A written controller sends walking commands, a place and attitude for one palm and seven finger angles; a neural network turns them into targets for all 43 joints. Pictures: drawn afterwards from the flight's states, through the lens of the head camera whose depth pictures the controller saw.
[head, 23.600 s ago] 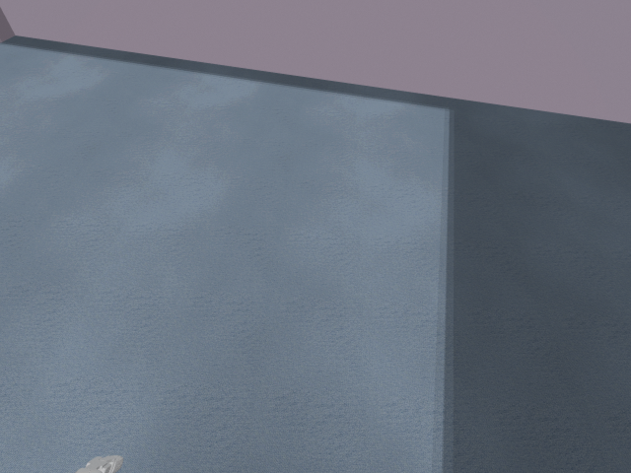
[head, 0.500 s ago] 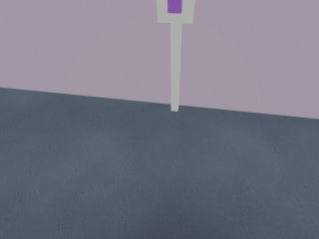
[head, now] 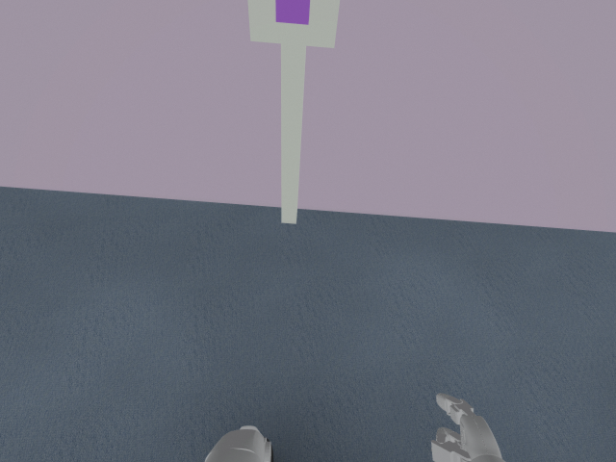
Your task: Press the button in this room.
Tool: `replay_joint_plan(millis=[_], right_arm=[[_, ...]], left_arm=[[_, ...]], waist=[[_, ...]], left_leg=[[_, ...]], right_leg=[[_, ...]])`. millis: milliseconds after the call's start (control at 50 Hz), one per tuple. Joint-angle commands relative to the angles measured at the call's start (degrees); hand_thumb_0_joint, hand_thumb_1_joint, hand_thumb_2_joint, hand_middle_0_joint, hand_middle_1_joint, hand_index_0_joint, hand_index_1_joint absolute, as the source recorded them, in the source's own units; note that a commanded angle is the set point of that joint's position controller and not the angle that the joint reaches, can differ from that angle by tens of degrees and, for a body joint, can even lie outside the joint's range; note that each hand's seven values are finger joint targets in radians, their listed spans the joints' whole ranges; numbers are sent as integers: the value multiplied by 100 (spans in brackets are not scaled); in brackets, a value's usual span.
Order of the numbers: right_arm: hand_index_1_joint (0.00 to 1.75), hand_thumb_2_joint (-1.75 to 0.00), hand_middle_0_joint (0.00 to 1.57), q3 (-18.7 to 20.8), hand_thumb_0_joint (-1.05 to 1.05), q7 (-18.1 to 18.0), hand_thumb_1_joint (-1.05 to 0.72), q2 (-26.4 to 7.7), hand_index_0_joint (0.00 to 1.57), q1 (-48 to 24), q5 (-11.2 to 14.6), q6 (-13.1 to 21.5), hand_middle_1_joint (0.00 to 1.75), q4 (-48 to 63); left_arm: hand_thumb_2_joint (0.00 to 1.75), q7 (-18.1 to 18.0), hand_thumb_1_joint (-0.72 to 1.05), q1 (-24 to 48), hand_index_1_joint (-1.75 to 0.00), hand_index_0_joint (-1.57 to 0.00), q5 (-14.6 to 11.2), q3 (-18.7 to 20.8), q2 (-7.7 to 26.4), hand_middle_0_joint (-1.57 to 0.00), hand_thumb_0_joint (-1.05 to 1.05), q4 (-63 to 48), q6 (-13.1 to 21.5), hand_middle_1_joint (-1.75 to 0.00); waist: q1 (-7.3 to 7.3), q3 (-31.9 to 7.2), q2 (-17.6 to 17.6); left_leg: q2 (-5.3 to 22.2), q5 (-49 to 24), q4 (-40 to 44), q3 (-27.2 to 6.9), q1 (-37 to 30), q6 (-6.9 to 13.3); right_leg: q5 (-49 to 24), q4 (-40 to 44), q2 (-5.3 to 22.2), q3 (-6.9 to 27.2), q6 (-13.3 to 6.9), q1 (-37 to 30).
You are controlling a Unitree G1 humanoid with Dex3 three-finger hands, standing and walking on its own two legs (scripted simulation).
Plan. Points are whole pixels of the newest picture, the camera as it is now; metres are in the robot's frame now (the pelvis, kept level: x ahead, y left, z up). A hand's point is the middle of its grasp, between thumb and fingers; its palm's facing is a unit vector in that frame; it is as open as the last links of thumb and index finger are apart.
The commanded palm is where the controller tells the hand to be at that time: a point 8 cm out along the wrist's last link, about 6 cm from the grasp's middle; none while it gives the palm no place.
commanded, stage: walk to a spot facing it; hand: left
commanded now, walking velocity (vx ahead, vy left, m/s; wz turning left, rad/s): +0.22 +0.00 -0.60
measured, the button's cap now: (293, 1) +0.93 +0.16 +0.10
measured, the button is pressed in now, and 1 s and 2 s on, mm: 0 0 0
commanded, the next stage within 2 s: turn to face it in 0.32 s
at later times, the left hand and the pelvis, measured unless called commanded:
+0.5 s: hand (271, 302) +0.37 +0.11 -0.15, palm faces -0.35 -0.91 -0.23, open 7.3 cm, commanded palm none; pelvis +0.15 -0.02 +0.00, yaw -16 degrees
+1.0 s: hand (208, 355) +0.27 +0.20 -0.17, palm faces -0.05 -0.97 -0.22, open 7.3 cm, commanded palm none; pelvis +0.19 -0.01 +0.01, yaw -5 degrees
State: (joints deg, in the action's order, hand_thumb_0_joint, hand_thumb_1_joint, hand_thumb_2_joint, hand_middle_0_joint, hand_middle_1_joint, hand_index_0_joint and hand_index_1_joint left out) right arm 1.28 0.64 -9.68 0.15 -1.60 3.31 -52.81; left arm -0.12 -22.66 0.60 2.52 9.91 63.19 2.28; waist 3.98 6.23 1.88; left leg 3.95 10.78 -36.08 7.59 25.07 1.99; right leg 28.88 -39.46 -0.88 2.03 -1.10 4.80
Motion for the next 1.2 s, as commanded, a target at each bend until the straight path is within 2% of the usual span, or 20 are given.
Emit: replay_joint_plan(millis=[0,40,100,200,340,380,420,440,460,480,500,580,740,820,840,860,880,940,1000,1180], right_arm=[[30,-90,20,429,0,-179,-90,-1482,20,2133,52,42,30,-245],[30,-90,20,251,0,-163,-90,-870,20,1737,-1,113,30,-207],[30,-90,20,211,0,-201,-90,-693,20,1581,28,163,30,-241],[30,-90,20,266,0,-212,-90,-752,20,1712,49,102,30,-322],[30,-90,20,413,0,-186,-90,-1057,20,2075,2,-74,30,-389],[30,-90,20,466,0,-177,-90,-1148,20,2101,8,-124,30,-364],[30,-90,20,447,0,-162,-90,-1197,20,2148,39,-150,30,-359],[30,-90,20,366,0,-114,-90,-996,20,2330,111,-170,30,-315],[30,-90,20,242,0,-121,-90,-572,20,2292,156,-198,30,-160],[30,-90,20,198,0,-217,-90,-633,20,1940,208,-303,30,-95],[30,-90,20,157,0,-206,-90,-473,20,2053,176,-328,30,-175],[30,-90,20,117,0,-156,-90,-368,20,2268,120,-482,30,-611],[30,-90,20,187,0,-57,-90,-295,20,1506,118,-498,30,-330],[30,-90,20,244,0,-18,-90,-450,20,1717,78,-441,30,-267],[30,-90,20,306,0,-13,-90,-802,20,1918,47,-389,30,-250],[30,-90,20,405,0,-37,-90,-1294,20,2044,9,-372,30,-155],[30,-90,20,424,0,-108,-90,-1417,20,2056,-3,-392,30,-214],[30,-90,20,339,0,-193,-90,-1143,20,1442,12,-326,30,-83],[30,-90,20,308,0,-201,-90,-1091,20,1397,62,-278,30,-86],[30,-90,20,405,0,-140,-90,-1230,20,1395,53,-394,30,-163]], left_arm=[[90,22,90,599,-30,-20,-24,177,637,-20,0,-733,152,-30],[90,153,90,852,-30,-20,64,217,505,-20,0,-816,49,-30],[90,195,90,561,-30,-20,92,234,316,-20,0,-781,-213,-30],[90,234,90,1151,-30,-20,110,246,274,-20,0,-1118,-406,-30],[90,225,90,2088,-30,-20,94,215,410,-20,0,-1532,-419,-30],[90,197,90,2034,-30,-20,96,234,536,-20,0,-1587,-365,-30],[90,132,90,1162,-30,-20,120,234,688,-20,0,-1367,-211,-30],[90,47,90,496,-30,-20,155,300,1180,-20,0,-1136,-92,-30],[90,-37,90,-60,-30,-20,80,395,1740,-20,0,-897,-30,-30],[90,-101,90,26,-30,-20,-49,293,1635,-20,0,-880,-51,-30],[90,-135,90,445,-30,-20,-4,267,1549,-20,0,-949,-45,-30],[90,-189,90,1679,-30,-20,22,15,923,-20,0,-1056,-15,-30],[90,-194,90,1362,-30,-20,77,180,1002,-20,0,-961,-143,-30],[90,-187,90,1288,-30,-20,26,232,1021,-20,0,-939,-210,-30],[90,-168,90,1199,-30,-20,3,213,816,-20,0,-1011,-260,-30],[90,-148,90,1215,-30,-20,-30,124,495,-20,0,-1195,-287,-30],[90,-183,90,1559,-30,-20,32,88,612,-20,0,-1240,-360,-30],[90,-93,90,1476,-30,-20,36,158,671,-20,0,-1012,-319,-30],[90,-82,90,1273,-30,-20,22,135,693,-20,0,-814,-332,-30],[90,-106,90,1332,-30,-20,5,72,697,-20,0,-862,-404,-30]], waist=[[-985,-1485,-1266],[-630,-599,-825],[-311,-628,-902],[-292,-372,-979],[-610,-287,-1124],[-577,-380,-1107],[-166,-968,-844],[87,-1588,169],[185,-2165,1249],[152,-2144,574],[-56,-2107,779],[-637,-983,229],[-358,-619,683],[-524,-795,191],[-615,-937,-877],[-666,-800,-2217],[-815,-789,-2132],[-493,-819,-1079],[-469,-953,-806],[-598,-750,-1103]], left_leg=[[2676,-1442,1629,-2752,-3228,881],[2078,-1798,1806,-1605,-2062,495],[1651,-2514,1829,-370,-1555,289],[1578,-2707,1909,227,-1626,335],[1727,-3085,1366,636,-2142,316],[1838,-3662,950,667,-2290,245],[1579,-4105,-407,811,-2283,-21],[1228,-2456,-1687,859,-963,-295],[219,2467,-3280,585,566,-606],[233,2688,-3547,-499,290,-521],[221,2392,-3715,-754,496,-503],[319,1517,-2614,-744,-368,-517],[91,1465,-1337,-301,-292,-496],[96,171,573,-148,-1348,-394],[725,-808,1204,-1142,-1784,-101],[1918,-2383,1786,-2631,-1892,605],[2085,-2069,2020,-2946,-1464,876],[1406,-2343,1684,-2091,-1856,796],[1134,-2854,1670,-1563,-2061,672],[1091,-1450,1881,-1934,-1797,782]], right_leg=[[29,-4139,353,120,35,3255],[-602,-3863,662,-67,117,3056],[-1100,-3560,664,-271,257,2713],[-1724,-2733,736,-448,387,3095],[-1435,-794,519,-845,274,2598],[-1190,-317,385,-943,143,2230],[-1931,944,162,-1033,46,957],[-4173,1168,932,-242,-174,-887],[-7715,871,2587,1639,-982,-1978],[-8276,1033,2679,1241,-1234,-1348],[-7362,1105,2476,1103,-1214,-1329],[-5007,1773,1853,-229,-746,679],[-3754,1838,2039,-507,-786,631],[-2883,1010,1908,-876,-301,957],[-1834,162,1401,-1179,55,1497],[338,-897,723,-1321,458,2346],[857,-1826,628,-690,427,2249],[-192,-2529,630,-250,453,2715],[-551,-2418,626,-276,548,2517],[-254,-1199,513,-361,568,2099]])
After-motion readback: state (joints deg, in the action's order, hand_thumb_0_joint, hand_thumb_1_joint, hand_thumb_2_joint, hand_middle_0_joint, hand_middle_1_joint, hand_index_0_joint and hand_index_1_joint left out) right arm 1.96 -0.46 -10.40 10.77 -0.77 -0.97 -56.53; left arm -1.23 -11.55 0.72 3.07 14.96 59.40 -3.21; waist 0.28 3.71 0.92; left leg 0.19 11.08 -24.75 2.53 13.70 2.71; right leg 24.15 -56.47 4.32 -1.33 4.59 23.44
